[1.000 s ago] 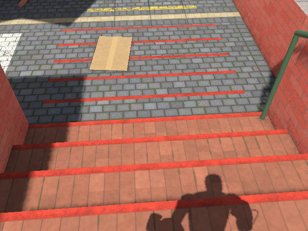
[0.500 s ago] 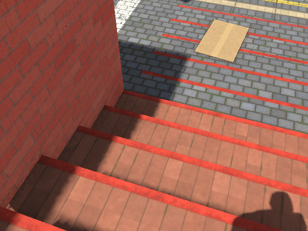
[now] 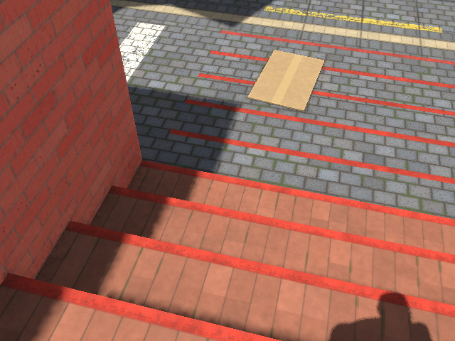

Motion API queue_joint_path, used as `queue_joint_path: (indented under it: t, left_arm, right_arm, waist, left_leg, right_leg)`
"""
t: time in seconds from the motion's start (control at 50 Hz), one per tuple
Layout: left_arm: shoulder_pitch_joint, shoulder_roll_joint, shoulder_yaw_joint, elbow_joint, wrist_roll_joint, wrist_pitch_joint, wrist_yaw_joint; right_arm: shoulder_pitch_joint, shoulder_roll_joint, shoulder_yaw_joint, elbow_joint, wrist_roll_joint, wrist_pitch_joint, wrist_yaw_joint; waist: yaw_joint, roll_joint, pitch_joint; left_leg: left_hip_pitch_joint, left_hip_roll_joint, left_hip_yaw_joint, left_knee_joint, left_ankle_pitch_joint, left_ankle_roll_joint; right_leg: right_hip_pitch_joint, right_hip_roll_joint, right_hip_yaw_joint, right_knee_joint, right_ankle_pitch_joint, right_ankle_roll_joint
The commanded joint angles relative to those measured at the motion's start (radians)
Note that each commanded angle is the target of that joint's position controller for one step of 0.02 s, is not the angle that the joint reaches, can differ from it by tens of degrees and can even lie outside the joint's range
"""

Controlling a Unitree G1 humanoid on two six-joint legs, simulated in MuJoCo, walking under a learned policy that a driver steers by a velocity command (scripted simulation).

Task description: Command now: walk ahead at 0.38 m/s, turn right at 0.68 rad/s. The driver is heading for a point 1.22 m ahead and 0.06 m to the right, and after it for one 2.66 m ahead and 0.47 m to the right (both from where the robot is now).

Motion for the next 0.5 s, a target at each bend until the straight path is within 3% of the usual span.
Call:
queue_joint_path:
  t: [0.02,0.04,0.06,0.08,0.1,0.12,0.14,0.16,0.18,0.2,0.24,0.28,0.3,0.32,0.36,0.38,0.4,0.42,0.44,0.48,0.5]
  left_arm:
    - [0.424,0.102,0.055,0.052,0.011,-0.065,-0.01]
    - [0.246,0.063,0.039,0.006,-0.026,-0.058,-0.026]
    - [0.141,0.039,0.028,-0.019,-0.06,-0.041,-0.044]
    - [0.06,0.012,0.009,-0.027,-0.067,-0.032,-0.06]
    - [0.012,-0.002,-0.004,-0.032,-0.061,-0.024,-0.072]
    - [-0.012,0.012,-0.006,-0.017,-0.05,-0.025,-0.075]
    - [0.062,0.174,0.066,-0.052,-0.116,0.04,-0.021]
    - [0.074,0.199,0.07,-0.041,-0.114,0.064,-0.001]
    - [0.102,0.189,0.07,-0.041,-0.107,0.075,0.01]
    - [0.124,0.173,0.065,-0.037,-0.1,0.076,0.015]
    - [0.177,0.113,0.056,-0.025,-0.102,0.066,0.007]
    - [0.221,0.105,0.058,-0.013,-0.094,0.061,0.013]
    - [0.305,0.08,0.059,0.033,-0.087,0.055,0.027]
    - [0.387,0.104,0.068,0.07,-0.075,0.049,0.036]
    - [0.435,0.115,0.074,0.092,-0.076,0.038,0.049]
    - [0.433,0.141,0.083,0.096,-0.077,0.031,0.055]
    - [0.341,0.112,0.074,0.084,-0.076,0.022,0.064]
    - [0.284,0.112,0.069,0.081,-0.088,0.01,0.065]
    - [0.241,0.099,0.056,0.074,-0.086,0.011,0.057]
    - [0.217,0.102,0.043,0.076,-0.094,0.002,0.049]
    - [0.223,0.093,0.037,0.093,-0.086,-0.002,0.049]
  right_arm:
    - [-0.271,0.06,0.038,-0.177,0.029,-0.035,0.039]
    - [-0.242,-0.01,0.016,-0.134,0.032,-0.028,0.034]
    - [-0.191,-0.073,-0.007,-0.087,0.014,-0.023,0.027]
    - [-0.155,-0.04,0.003,-0.068,-0.01,-0.02,0.034]
    - [-0.146,-0.006,0.019,-0.067,-0.024,-0.021,0.048]
    - [-0.152,0.03,0.038,-0.073,-0.024,-0.014,0.067]
    - [-0.264,-0.1,-0.013,-0.125,0.025,0.043,0.085]
    - [-0.274,-0.069,0.001,-0.129,0.033,0.066,0.096]
    - [-0.217,-0.053,0.004,-0.1,0.029,0.076,0.102]
    - [-0.194,-0.073,-0.002,-0.082,0.035,0.084,0.103]
    - [-0.228,-0.104,-0.012,-0.071,0.035,0.084,0.097]
    - [-0.301,-0.104,-0.012,-0.082,0.028,0.076,0.102]
    - [-0.367,-0.105,-0.017,-0.1,0.028,0.066,0.099]
    - [-0.427,-0.132,-0.032,-0.115,0.031,0.064,0.1]
    - [-0.514,-0.13,-0.038,-0.13,0.034,0.057,0.1]
    - [-0.544,-0.13,-0.036,-0.123,0.034,0.044,0.1]
    - [-0.534,-0.108,-0.025,-0.142,0.038,0.032,0.113]
    - [-0.523,-0.073,-0.018,-0.126,0.046,0.03,0.123]
    - [-0.476,-0.052,-0.015,-0.103,0.051,0.033,0.131]
    - [-0.437,-0.046,-0.013,-0.082,0.064,0.047,0.135]
    - [-0.429,-0.048,-0.012,-0.079,0.068,0.047,0.125]
  waist:
    - [0.251,-0.137,0.108]
    - [0.162,-0.129,0.165]
    - [0.106,-0.085,0.133]
    - [0.046,-0.101,0.107]
    - [0.017,-0.095,0.132]
    - [0.011,-0.091,0.116]
    - [0.028,0.103,0.128]
    - [0.033,0.024,0.143]
    - [0.038,-0.067,0.121]
    - [0.037,-0.082,0.099]
    - [0.07,-0.092,0.106]
    - [0.111,-0.109,0.118]
    - [0.151,-0.12,0.137]
    - [0.189,-0.118,0.141]
    - [0.239,-0.136,0.152]
    - [0.251,-0.122,0.15]
    - [0.21,-0.054,0.175]
    - [0.197,-0.06,0.16]
    - [0.186,-0.058,0.151]
    - [0.187,-0.054,0.163]
    - [0.2,-0.062,0.207]
  left_leg:
    - [-0.913,-0.138,-0.26,0.223,-0.114,0.004]
    - [-0.896,-0.106,-0.218,0.299,-0.02,-0.007]
    - [-0.776,-0.08,-0.16,0.367,0.034,-0.019]
    - [-0.602,-0.057,-0.139,0.411,0.114,-0.015]
    - [-0.485,-0.045,-0.127,0.437,0.216,-0.016]
    - [-0.403,-0.043,-0.1,0.469,0.31,-0.023]
    - [-0.282,-0.041,-0.033,0.316,0.386,-0.053]
    - [-0.236,-0.049,-0.025,0.263,0.43,-0.063]
    - [-0.255,-0.028,-0.065,0.316,0.514,-0.057]
    - [-0.265,-0.036,-0.051,0.331,0.537,-0.053]
    - [-0.285,-0.023,-0.054,0.276,0.52,-0.038]
    - [-0.3,-0.033,-0.038,0.249,0.461,-0.029]
    - [-0.462,-0.004,-0.13,0.196,0.53,-0.023]
    - [-0.63,-0.011,-0.146,0.11,0.509,-0.022]
    - [-0.77,-0.015,-0.169,0.064,0.452,-0.023]
    - [-0.769,-0.009,-0.173,0.047,0.457,-0.023]
    - [-0.575,-0.011,-0.161,-0.112,0.643,-0.024]
    - [-0.384,-0.025,-0.111,-0.131,0.773,-0.009]
    - [-0.21,-0.033,-0.094,-0.163,0.818,0.001]
    - [-0.009,-0.043,-0.049,-0.189,0.841,0.016]
    - [-0.002,-0.03,-0.053,-0.239,0.824,0.023]
  right_leg:
    - [0.704,-0.379,0.908,-0.364,-0.438,-0.269]
    - [0.577,-0.341,0.837,-0.357,-0.419,-0.245]
    - [0.411,-0.281,0.724,-0.327,-0.37,-0.248]
    - [0.2,-0.232,0.641,-0.329,-0.332,-0.238]
    - [0.027,-0.193,0.574,-0.343,-0.294,-0.221]
    - [-0.094,-0.149,0.522,-0.346,-0.277,-0.219]
    - [-0.131,-0.139,0.485,-0.44,-0.171,-0.172]
    - [-0.13,-0.127,0.484,-0.435,-0.093,-0.166]
    - [-0.052,-0.138,0.501,-0.402,-0.029,-0.18]
    - [0.008,-0.135,0.489,-0.39,0.001,-0.193]
    - [0.122,-0.123,0.459,-0.349,0.065,-0.207]
    - [0.219,-0.127,0.45,-0.297,0.214,-0.225]
    - [0.417,-0.153,0.51,-0.22,0.263,-0.237]
    - [0.59,-0.167,0.534,-0.171,0.237,-0.246]
    - [0.741,-0.182,0.581,-0.093,0.339,-0.258]
    - [0.746,-0.184,0.586,-0.064,0.339,-0.252]
    - [0.512,-0.114,0.512,-0.046,0.19,-0.223]
    - [0.346,-0.095,0.479,-0.07,0.106,-0.203]
    - [0.211,-0.063,0.442,-0.053,0.043,-0.192]
    - [0.084,-0.052,0.386,-0.058,0.04,-0.16]
    - [0.114,-0.048,0.363,-0.021,0.062,-0.152]
Velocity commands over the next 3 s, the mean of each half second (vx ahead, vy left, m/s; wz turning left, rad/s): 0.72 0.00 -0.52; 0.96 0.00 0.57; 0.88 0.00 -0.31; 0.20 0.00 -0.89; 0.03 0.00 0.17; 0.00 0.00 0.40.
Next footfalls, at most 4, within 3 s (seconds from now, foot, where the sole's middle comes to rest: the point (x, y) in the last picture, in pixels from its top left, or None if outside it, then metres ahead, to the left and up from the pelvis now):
0.62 left None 0.50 0.06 -0.94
1.04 right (253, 288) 0.87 -0.10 -1.11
1.44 left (188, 231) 1.27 0.18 -1.29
2.00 right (257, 208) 1.53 -0.19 -1.46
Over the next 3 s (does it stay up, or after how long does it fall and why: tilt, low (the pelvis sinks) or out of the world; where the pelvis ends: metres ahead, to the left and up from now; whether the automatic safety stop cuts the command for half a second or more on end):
stays up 1.63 -0.02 -0.71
